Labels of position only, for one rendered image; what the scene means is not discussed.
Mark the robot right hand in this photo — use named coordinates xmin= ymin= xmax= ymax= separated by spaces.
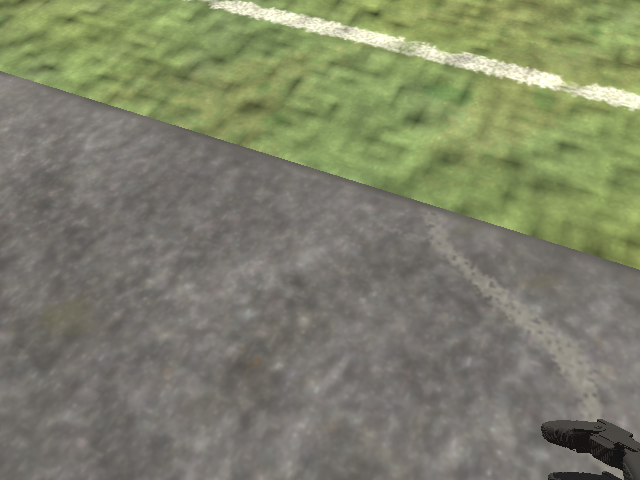
xmin=541 ymin=419 xmax=640 ymax=480

